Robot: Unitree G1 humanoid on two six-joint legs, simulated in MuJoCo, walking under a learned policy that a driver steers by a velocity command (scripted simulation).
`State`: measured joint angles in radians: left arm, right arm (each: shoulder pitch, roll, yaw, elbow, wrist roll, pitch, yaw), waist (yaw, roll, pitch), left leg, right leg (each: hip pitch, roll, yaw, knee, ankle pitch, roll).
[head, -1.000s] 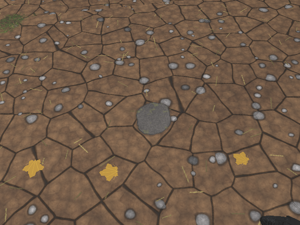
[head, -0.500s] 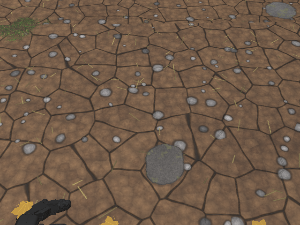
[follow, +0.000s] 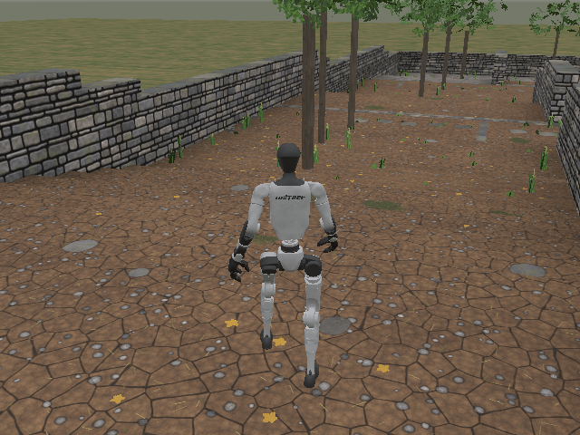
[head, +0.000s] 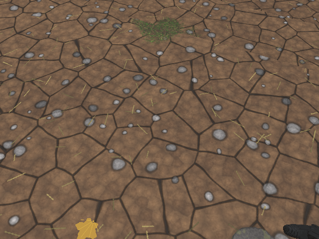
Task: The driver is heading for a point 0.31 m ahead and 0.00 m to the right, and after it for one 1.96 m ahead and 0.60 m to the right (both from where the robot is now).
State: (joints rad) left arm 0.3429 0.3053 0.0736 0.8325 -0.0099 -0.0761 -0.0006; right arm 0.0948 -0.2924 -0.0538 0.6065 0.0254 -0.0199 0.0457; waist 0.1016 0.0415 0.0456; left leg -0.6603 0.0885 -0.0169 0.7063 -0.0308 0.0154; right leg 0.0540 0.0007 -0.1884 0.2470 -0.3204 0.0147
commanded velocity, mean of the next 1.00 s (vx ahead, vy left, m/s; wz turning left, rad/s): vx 0.37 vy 0.00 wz -0.20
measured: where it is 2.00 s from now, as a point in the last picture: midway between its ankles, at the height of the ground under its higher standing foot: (223, 170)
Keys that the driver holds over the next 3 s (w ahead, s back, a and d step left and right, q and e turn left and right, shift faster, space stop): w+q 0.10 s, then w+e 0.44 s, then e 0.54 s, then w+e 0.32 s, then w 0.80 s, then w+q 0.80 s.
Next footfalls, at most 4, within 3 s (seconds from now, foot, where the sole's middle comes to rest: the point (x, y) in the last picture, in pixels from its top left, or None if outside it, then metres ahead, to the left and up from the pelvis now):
0.10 left None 0.22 0.13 -0.77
0.64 right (199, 218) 0.55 -0.08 -0.77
1.10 left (155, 188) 0.66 0.12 -0.77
1.54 right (225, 208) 0.60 -0.18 -0.77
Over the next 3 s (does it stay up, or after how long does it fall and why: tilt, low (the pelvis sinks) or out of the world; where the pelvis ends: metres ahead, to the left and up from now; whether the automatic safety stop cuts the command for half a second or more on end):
stays up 1.24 -0.49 -0.01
